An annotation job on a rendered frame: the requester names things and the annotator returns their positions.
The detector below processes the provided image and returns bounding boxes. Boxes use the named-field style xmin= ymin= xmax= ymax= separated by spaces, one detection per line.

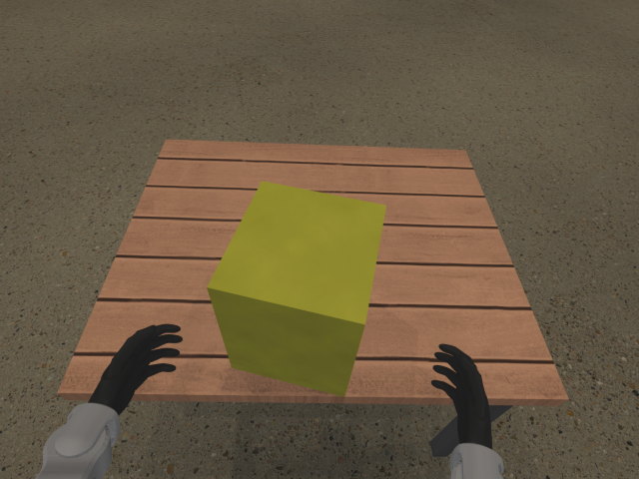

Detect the robot left hand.
xmin=88 ymin=324 xmax=183 ymax=415

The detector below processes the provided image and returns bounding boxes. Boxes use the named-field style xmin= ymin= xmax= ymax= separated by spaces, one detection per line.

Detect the carton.
xmin=207 ymin=181 xmax=386 ymax=397

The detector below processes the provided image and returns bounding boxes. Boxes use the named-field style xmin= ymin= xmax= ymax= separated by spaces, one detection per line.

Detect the robot left forearm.
xmin=35 ymin=403 xmax=121 ymax=479

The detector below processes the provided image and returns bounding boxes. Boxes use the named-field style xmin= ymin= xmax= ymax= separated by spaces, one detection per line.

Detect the table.
xmin=57 ymin=140 xmax=569 ymax=457

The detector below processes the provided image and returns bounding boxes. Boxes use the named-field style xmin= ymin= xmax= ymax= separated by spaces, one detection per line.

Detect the robot right forearm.
xmin=448 ymin=443 xmax=504 ymax=479

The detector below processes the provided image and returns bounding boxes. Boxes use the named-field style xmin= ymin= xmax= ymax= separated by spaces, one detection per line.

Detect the robot right hand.
xmin=431 ymin=344 xmax=492 ymax=449

